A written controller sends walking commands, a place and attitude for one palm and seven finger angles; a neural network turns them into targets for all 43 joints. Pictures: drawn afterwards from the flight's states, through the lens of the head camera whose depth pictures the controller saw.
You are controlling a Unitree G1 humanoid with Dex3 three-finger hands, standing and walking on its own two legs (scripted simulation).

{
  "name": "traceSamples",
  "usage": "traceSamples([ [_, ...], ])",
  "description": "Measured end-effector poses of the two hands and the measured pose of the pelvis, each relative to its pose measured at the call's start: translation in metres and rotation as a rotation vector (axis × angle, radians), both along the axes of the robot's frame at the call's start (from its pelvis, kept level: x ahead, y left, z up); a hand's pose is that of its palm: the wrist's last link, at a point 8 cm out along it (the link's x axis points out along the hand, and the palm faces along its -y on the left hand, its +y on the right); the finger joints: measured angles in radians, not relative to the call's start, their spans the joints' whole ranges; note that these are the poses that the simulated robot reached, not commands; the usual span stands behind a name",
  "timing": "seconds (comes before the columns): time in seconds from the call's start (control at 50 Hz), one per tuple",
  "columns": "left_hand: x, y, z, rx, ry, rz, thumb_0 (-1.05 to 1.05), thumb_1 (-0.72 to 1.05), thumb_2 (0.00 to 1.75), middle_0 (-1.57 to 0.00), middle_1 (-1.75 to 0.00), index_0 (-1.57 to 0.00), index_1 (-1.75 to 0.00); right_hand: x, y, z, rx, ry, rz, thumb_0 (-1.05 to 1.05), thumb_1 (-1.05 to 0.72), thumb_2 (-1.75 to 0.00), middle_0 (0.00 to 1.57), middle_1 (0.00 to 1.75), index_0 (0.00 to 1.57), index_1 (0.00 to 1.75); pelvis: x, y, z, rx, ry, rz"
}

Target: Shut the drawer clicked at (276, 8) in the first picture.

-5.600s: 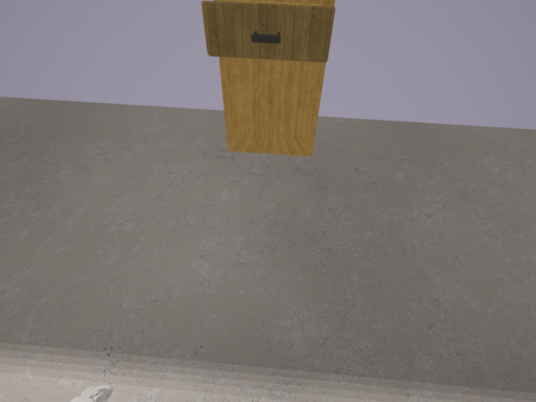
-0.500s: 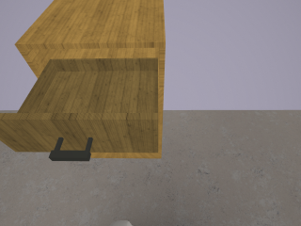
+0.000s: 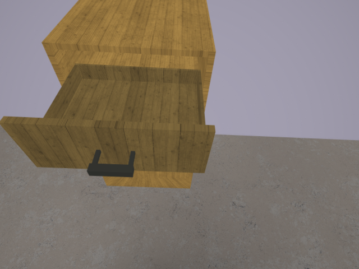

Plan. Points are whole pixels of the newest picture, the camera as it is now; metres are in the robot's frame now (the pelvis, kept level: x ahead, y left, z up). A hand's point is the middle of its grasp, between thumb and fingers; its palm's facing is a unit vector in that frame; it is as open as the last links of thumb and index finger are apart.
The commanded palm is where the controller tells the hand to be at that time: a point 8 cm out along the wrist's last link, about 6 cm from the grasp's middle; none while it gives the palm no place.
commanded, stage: come to a stop and stand still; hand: left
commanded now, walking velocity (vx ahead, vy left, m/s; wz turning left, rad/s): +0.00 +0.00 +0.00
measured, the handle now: (113, 162) +0.34 +0.19 +0.03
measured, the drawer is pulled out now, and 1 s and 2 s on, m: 0.30 0.30 0.30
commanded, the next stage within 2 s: look again from close up in 0.52 s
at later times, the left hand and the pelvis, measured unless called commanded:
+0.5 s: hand out of the picture -0.05 +0.12 -0.18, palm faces +0.04 -0.99 -0.13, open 7.4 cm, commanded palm none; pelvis -0.03 -0.03 +0.00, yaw +1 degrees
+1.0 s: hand out of the picture +0.02 +0.17 -0.19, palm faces +0.03 -0.98 -0.20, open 7.4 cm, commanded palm none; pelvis +0.01 +0.00 -0.01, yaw +0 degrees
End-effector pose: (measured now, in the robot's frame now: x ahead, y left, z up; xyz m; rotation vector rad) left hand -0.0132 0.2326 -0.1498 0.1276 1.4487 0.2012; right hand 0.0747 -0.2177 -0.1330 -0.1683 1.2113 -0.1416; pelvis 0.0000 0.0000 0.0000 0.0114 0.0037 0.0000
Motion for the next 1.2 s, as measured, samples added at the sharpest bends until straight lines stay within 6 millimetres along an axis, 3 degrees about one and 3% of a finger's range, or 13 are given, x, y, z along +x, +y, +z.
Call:
traceSamples([
  [0.2,-0.029,-0.029,0.009,0.003,-0.015,-0.023,0.01,0.91,0.9,-0.19,-0.3,-0.2,-0.3,-0.083,-0.028,-0.017,0.026,0.132,-0.073,-0.01,-0.94,-0.9,0.2,0.3,0.2,0.3,-0.021,-0.015,0.0,-0.004,-0.033,0.006],
  [0.36,-0.037,-0.053,-0.002,-0.049,-0.013,-0.028,0.01,0.91,0.9,-0.19,-0.3,-0.2,-0.3,-0.147,-0.03,-0.014,0.025,0.276,-0.108,0.0,-0.92,-0.9,0.2,0.3,0.19,0.3,-0.028,-0.027,-0.001,-0.01,-0.046,0.009],
  [0.44,-0.041,-0.061,-0.004,-0.069,0.003,-0.022,0.01,0.91,0.9,-0.19,-0.3,-0.2,-0.3,-0.168,-0.024,-0.012,0.033,0.337,-0.12,0.0,-0.92,-0.9,0.2,0.3,0.19,0.3,-0.029,-0.029,-0.002,-0.011,-0.035,0.012],
  [0.52,-0.046,-0.064,-0.004,-0.076,0.028,-0.012,0.0,0.91,0.9,-0.2,-0.3,-0.2,-0.3,-0.175,-0.016,-0.012,0.047,0.368,-0.127,0.0,-0.91,-0.9,0.2,0.3,0.19,0.3,-0.027,-0.029,-0.002,-0.01,-0.025,0.013],
  [0.62,-0.05,-0.064,-0.002,-0.069,0.054,0.002,0.0,0.91,0.9,-0.19,-0.3,-0.2,-0.3,-0.164,-0.007,-0.014,0.069,0.358,-0.122,0.0,-0.91,-0.9,0.2,0.3,0.19,0.3,-0.021,-0.029,-0.002,-0.006,-0.016,0.012],
  [0.7,-0.047,-0.06,-0.003,-0.058,0.044,-0.024,0.01,0.91,0.9,-0.2,-0.3,-0.2,-0.3,-0.136,-0.003,-0.022,0.086,0.295,-0.084,0.0,-0.91,-0.9,0.2,0.3,0.19,0.3,-0.017,-0.023,-0.007,-0.042,0.003,0.017],
  [0.78,-0.03,-0.046,-0.006,-0.041,0.011,-0.022,0.01,0.91,0.9,-0.2,-0.3,-0.2,-0.3,-0.104,0.002,-0.027,0.071,0.222,-0.046,0.01,-0.92,-0.9,0.2,0.3,0.19,0.3,-0.006,-0.014,-0.011,-0.04,-0.003,0.024],
  [0.98,0.025,-0.016,-0.007,-0.006,-0.105,-0.043,0.01,0.91,0.9,-0.19,-0.3,-0.2,-0.3,-0.053,-0.009,-0.02,0.002,0.127,-0.013,0.03,-0.94,-0.9,0.2,0.3,0.2,0.3,0.011,-0.001,-0.012,-0.016,-0.006,0.008],
  [1.08,0.035,-0.01,-0.008,-0.01,-0.109,-0.059,0.0,0.91,0.9,-0.19,-0.3,-0.2,-0.3,-0.033,-0.011,-0.012,-0.015,0.085,-0.004,0.02,-0.93,-0.9,0.2,0.3,0.19,0.3,0.014,0.001,-0.01,-0.01,-0.001,0.002],
  [1.2,0.034,-0.007,-0.008,-0.013,-0.095,-0.063,0.0,0.91,0.9,-0.19,-0.3,-0.2,-0.3,-0.018,-0.01,-0.008,-0.018,0.06,0.006,0.01,-0.92,-0.9,0.2,0.3,0.2,0.3,0.016,0.001,-0.008,-0.008,-0.002,-0.004],
])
